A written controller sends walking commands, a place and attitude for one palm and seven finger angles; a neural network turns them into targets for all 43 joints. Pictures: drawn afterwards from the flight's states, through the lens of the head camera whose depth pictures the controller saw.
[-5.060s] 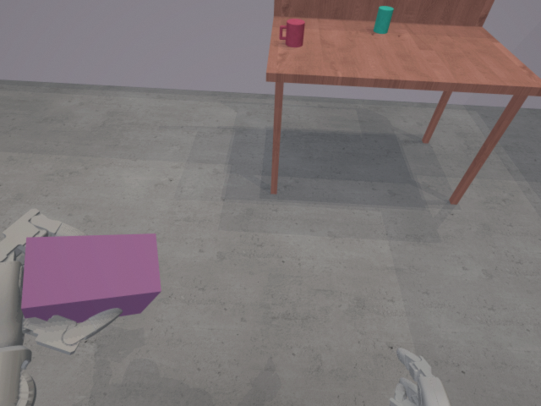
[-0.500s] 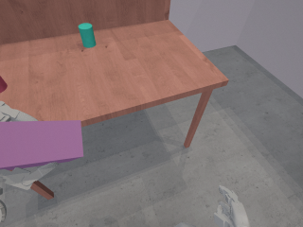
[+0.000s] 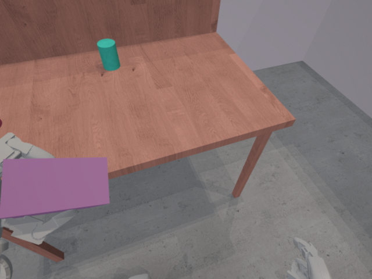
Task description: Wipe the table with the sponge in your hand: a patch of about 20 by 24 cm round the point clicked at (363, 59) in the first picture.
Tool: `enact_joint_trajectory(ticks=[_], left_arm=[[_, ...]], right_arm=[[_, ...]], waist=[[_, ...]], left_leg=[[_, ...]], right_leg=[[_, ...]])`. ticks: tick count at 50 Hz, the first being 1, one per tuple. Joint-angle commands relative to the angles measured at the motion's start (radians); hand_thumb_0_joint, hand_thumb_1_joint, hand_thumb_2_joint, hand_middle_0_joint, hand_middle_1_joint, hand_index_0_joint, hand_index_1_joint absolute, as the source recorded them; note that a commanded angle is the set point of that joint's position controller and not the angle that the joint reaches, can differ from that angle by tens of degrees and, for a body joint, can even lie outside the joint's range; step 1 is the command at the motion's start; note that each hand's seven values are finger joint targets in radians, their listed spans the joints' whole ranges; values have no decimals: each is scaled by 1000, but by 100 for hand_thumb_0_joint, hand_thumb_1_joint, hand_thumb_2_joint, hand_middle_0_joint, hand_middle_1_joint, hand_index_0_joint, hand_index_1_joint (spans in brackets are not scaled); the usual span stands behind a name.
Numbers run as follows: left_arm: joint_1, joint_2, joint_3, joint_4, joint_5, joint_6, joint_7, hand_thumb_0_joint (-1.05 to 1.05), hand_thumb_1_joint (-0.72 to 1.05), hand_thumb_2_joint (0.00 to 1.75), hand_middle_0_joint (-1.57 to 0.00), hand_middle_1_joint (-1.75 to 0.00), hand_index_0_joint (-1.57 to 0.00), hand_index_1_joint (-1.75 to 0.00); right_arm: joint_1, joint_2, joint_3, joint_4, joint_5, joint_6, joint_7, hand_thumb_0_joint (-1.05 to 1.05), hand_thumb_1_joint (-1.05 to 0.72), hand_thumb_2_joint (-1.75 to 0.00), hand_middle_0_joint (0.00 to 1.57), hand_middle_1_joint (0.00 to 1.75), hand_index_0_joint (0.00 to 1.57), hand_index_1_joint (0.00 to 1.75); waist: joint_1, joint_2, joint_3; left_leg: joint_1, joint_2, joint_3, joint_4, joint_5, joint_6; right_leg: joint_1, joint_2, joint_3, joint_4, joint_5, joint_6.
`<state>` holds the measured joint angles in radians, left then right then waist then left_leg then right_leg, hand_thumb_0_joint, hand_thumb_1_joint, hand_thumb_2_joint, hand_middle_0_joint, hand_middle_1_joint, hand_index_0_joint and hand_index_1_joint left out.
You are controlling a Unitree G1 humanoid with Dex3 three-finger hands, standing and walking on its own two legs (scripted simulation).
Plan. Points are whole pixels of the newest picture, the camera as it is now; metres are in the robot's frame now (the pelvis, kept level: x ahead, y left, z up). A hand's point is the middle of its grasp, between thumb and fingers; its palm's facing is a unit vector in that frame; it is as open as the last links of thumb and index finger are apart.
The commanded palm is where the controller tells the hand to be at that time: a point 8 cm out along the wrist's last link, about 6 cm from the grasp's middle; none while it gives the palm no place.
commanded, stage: take the last steps up to it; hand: left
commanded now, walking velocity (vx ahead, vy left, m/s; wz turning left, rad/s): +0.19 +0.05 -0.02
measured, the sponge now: (70, 187) +0.22 +0.20 +0.16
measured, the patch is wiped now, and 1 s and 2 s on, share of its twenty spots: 0.00 0.00 0.00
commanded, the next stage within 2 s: come to a stop and stand still in 0.28 s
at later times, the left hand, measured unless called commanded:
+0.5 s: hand (74, 144) +0.29 +0.21 +0.17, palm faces +0.40 -0.81 -0.43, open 10.5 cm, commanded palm +0.23 +0.26 +0.18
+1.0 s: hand (38, 125) +0.31 +0.27 +0.19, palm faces +0.46 -0.80 -0.39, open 10.5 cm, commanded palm +0.23 +0.28 +0.18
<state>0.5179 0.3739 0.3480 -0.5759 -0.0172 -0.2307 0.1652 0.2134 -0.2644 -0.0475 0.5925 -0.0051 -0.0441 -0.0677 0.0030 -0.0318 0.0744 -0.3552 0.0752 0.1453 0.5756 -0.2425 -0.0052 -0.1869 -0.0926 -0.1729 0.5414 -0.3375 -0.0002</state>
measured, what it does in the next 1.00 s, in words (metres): steps on the spot: left foot, then right foot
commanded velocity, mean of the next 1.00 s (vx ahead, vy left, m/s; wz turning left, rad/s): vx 0.03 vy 0.03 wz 0.00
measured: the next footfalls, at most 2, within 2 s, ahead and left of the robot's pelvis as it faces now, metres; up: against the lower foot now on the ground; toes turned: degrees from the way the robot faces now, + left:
left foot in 0.02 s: +0.11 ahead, +0.13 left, +0.00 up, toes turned +9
right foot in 0.36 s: +0.13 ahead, -0.10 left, +0.00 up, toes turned -5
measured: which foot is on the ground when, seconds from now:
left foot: up 0.00-0.00, down 0.02-0.38, up 0.40-0.68, down 0.70-1.00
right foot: down 0.00-0.04, up 0.06-0.34, down 0.36-1.00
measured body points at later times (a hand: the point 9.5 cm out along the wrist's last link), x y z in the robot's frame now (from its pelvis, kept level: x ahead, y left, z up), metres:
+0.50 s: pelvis +0.07 -0.02 +0.00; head +0.09 -0.05 +0.45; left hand +0.26 +0.25 +0.19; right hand +0.23 -0.24 -0.12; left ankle +0.05 +0.11 -0.68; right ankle +0.09 -0.10 -0.73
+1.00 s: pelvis +0.06 +0.01 +0.00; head +0.09 +0.01 +0.45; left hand +0.28 +0.31 +0.21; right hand +0.24 -0.20 -0.09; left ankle +0.11 +0.12 -0.73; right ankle +0.09 -0.10 -0.73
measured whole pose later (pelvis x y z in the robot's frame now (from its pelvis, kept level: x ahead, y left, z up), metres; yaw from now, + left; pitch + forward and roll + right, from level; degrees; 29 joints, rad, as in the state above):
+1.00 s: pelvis +0.06 +0.01 +0.00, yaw -2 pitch -2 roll +0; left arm 0.23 0.41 0.42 -0.33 -0.04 -0.23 0.12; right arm 0.19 -0.18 0.03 0.61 0.00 -0.14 -0.01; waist 0.05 0.01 0.09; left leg -0.27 0.03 0.07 0.52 -0.21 0.01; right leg -0.24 0.00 -0.09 0.51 -0.23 -0.03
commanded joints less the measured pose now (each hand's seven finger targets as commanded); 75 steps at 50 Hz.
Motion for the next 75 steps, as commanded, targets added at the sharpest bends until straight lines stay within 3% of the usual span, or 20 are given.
enact_joint_trajectory(ticks=[1, 3, 8, 16, 17, 19, 20, 22, 24, 27, 33, 38, 42, 43, 44, 47, 51, 55, 60, 75], left_arm=[[-160, 157, 130, -208, -10, -68, 34, 0, 10, 130, -120, -160, -120, -160], [-149, 202, 147, -156, -4, -83, 22, 0, 10, 130, -120, -160, -120, -160], [-58, 149, 116, -270, -12, -72, 1, 0, 10, 130, -120, -160, -120, -160], [-97, 148, 130, -96, -17, -27, 6, 0, 10, 130, -120, -160, -120, -160], [-118, 156, 129, -87, -10, -24, 6, 0, 10, 130, -120, -160, -120, -160], [-158, 180, 136, -53, -19, -8, 5, 0, 10, 130, -120, -160, -120, -160], [-178, 173, 120, -67, -26, -12, 1, 0, 10, 130, -120, -160, -120, -160], [-182, 189, 136, -110, -22, -26, 9, 0, 10, 130, -120, -160, -120, -160], [-116, 168, 132, -104, -14, -41, 14, 0, 10, 130, -120, -160, -120, -160], [-57, 182, 156, -139, -17, -47, 25, 0, 10, 130, -120, -160, -120, -160], [-10, 161, 144, -172, -24, -33, 31, 0, 10, 130, -120, -160, -120, -160], [-66, 152, 107, -157, -17, -42, 11, 0, 10, 130, -120, -160, -120, -160], [-123, 148, 79, -187, -10, -38, 8, 0, 10, 130, -120, -160, -120, -160], [-1068, 902, 666, -226, 111, -126, -12, 0, 10, 130, -120, -160, -120, -160], [-551, 292, 210, 250, 19, -61, -52, 0, 10, 130, -120, -160, -120, -160], [-270, 120, 71, 67, -40, -74, -52, 0, 10, 130, -120, -160, -120, -160], [-130, 152, 92, -8, -36, -46, -47, 0, 10, 130, -120, -160, -120, -160], [-214, 196, 148, -33, -31, -48, -42, 0, 10, 130, -120, -160, -120, -160], [-317, 185, 137, -82, -10, -67, -38, 0, 10, 130, -120, -160, -120, -160], [-219, 149, 109, -91, -20, -48, -42, 0, 10, 130, -120, -160, -120, -160]], right_arm=[[-61, -81, -28, -163, 12, -54, -19, 0, -90, -90, 20, 30, 20, 30], [-77, -51, -5, -150, 1, -66, -17, 0, -90, -90, 20, 30, 20, 30], [-75, -50, -9, -137, 12, -91, 12, 0, -90, -90, 20, 30, 20, 30], [-85, -39, 15, -123, 14, -81, -9, 0, -90, -90, 20, 30, 20, 30], [-83, -31, 16, -123, 14, -73, -11, 0, -90, -90, 20, 30, 20, 30], [-98, -16, 22, -135, 12, -74, -3, 0, -90, -90, 20, 30, 20, 30], [-101, -39, 11, -127, 11, -76, 7, 0, -90, -90, 20, 30, 20, 30], [-130, -16, 38, -110, 14, -69, 13, 0, -90, -90, 20, 30, 20, 30], [-126, -10, 42, -109, 9, -63, 7, 0, -90, -90, 20, 30, 20, 30], [-141, -14, 31, -135, 6, -57, -5, 0, -90, -90, 20, 30, 20, 30], [-88, -29, 11, -162, 7, -39, -10, 0, -90, -90, 20, 30, 20, 30], [-99, -50, 15, -168, 3, -50, -13, 0, -90, -90, 20, 30, 20, 30], [-90, -60, 18, -153, 7, -82, -4, 0, -90, -90, 20, 30, 20, 30], [35, -92, -32, -112, -58, -150, 10, 0, -90, -90, 20, 30, 20, 30], [-29, 33, 28, -89, -16, -154, 23, 0, -90, -90, 20, 30, 20, 30], [-44, -48, 1, -136, 26, -167, 43, 0, -90, -90, 20, 30, 20, 30], [-91, -51, 21, -167, 12, -153, 51, 0, -90, -90, 20, 30, 20, 30], [-106, -53, 30, -179, 13, -147, 25, 0, -90, -90, 20, 30, 20, 30], [-99, -55, 31, -175, 12, -173, 18, 0, -90, -90, 20, 30, 20, 30], [-100, -60, 23, -169, 4, -159, 30, 0, -90, -90, 20, 30, 20, 30]], waist=[[-14, 283, -209], [-10, 359, -192], [-1, 279, -203], [0, 185, -183], [-6, 97, -187], [7, -267, -148], [4, -256, -132], [-3, -82, -148], [-11, -87, -186], [3, -96, -208], [-9, -31, -232], [8, 269, -158], [3, 222, -190], [88, 71, -68], [15, 5, -161], [33, 121, -234], [40, -61, -172], [23, -1, -96], [29, 174, -141], [24, 104, -193]], left_leg=[[354, 189, -277, -198, 199, 112], [325, 360, -553, -288, 210, 238], [255, 221, -218, -222, 365, 178], [100, 180, -109, -114, 46, 93], [51, 134, -74, -14, -27, 66], [-209, -51, -25, 356, -305, -7], [-219, -37, -120, 497, -275, -13], [-217, -13, -164, 528, -220, -28], [-151, -19, -126, 417, -182, -31], [-63, -39, -78, 220, -128, -25], [147, -40, -90, -132, 143, -12], [128, 186, -306, -234, 484, 92], [154, 150, -232, -180, 387, 74], [-80, 69, -109, 44, 210, 63], [58, -63, -155, 53, 55, 8], [193, -32, -131, -125, 162, 22], [115, -4, -180, -160, -18, 37], [79, 5, -200, -236, -177, 43], [24, 44, -229, -313, -242, 61], [158, 3, -185, -213, 208, 14]], right_leg=[[-203, 0, 44, 283, -5, -4], [-376, 37, 127, 596, -297, 6], [-327, 18, 87, 435, -97, 26], [0, 73, 7, -58, 42, 27], [55, 19, 91, -133, 89, -2], [117, -276, 582, -264, 209, -154], [92, -313, 598, -283, 284, -175], [123, -293, 450, -199, 582, -183], [148, -232, 266, -139, 789, -137], [151, -206, 214, -128, 795, -124], [106, -136, 193, -63, 572, -65], [-29, 50, 126, 59, -32, 8], [13, 54, 140, -64, 57, 6], [-35, -48, 306, -215, 317, -10], [-73, -150, 441, -188, 408, -139], [68, -68, 299, -125, 366, -51], [-18, -14, 243, -207, 20, -20], [-91, 20, 220, -223, -142, -20], [55, 61, 169, -104, 27, -17], [79, 58, 165, -163, 307, -15]])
